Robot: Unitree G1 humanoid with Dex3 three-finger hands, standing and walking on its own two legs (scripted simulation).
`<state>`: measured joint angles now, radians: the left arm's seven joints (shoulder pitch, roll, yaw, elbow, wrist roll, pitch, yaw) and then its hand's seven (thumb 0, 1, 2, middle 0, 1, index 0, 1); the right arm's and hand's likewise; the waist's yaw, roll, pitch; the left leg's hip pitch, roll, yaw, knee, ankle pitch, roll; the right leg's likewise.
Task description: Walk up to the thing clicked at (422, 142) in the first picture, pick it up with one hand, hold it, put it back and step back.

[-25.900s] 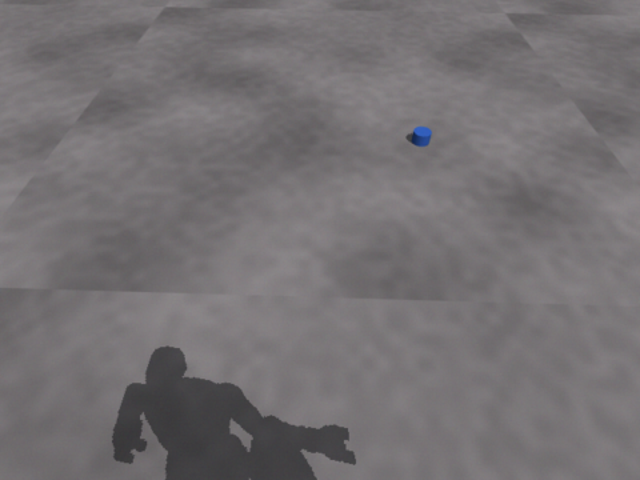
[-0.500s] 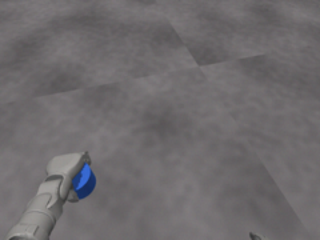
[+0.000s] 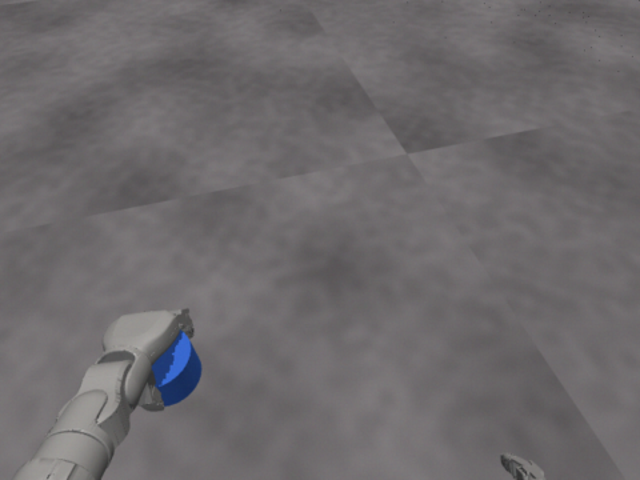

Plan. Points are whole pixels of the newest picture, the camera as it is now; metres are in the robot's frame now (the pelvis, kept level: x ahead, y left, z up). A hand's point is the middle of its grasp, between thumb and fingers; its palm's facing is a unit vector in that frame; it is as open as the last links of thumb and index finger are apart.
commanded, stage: hold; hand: left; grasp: from above
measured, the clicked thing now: (163, 365) +0.31 +0.23 -0.08
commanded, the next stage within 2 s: crouch in 1.32 s
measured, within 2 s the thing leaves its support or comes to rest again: neither
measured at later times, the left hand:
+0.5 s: hand (155, 377) +0.28 +0.22 -0.03, palm faces -0.47 -0.06 -0.88, open 11.4 cm
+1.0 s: hand (150, 375) +0.27 +0.22 -0.02, palm faces -0.46 -0.06 -0.89, open 11.4 cm
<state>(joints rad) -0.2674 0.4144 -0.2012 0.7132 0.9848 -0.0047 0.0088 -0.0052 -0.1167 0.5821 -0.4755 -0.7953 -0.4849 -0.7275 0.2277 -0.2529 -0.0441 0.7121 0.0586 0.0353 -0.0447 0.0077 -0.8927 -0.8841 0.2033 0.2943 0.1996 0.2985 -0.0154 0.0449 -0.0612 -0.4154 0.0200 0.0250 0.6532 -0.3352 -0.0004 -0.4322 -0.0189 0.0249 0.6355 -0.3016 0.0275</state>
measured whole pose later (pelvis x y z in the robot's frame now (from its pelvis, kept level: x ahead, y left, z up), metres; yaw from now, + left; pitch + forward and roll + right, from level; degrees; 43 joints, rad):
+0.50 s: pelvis -0.01 -0.01 +0.01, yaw +0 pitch +3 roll +0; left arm -0.22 0.41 -0.21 0.63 0.98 0.00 -0.04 0.00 -0.11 0.58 -0.45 -0.83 -0.47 -0.74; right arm 0.20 -0.26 -0.03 0.70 0.06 0.05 -0.06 0.01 -0.90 -0.89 0.20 0.29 0.20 0.30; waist 0.00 0.05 -0.03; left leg -0.33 0.02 0.03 0.56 -0.27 -0.01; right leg -0.36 -0.02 0.03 0.57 -0.25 0.02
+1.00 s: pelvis -0.01 -0.01 +0.01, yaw +0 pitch +1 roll +0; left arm -0.21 0.42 -0.21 0.57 0.97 0.00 -0.08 0.00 -0.11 0.58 -0.46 -0.83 -0.48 -0.73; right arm 0.17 -0.25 -0.02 0.69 0.07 0.05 -0.07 0.01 -0.90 -0.89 0.20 0.29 0.20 0.30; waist 0.01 0.06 -0.01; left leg -0.26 0.02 0.03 0.50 -0.25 -0.01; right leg -0.30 -0.02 0.03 0.51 -0.23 0.02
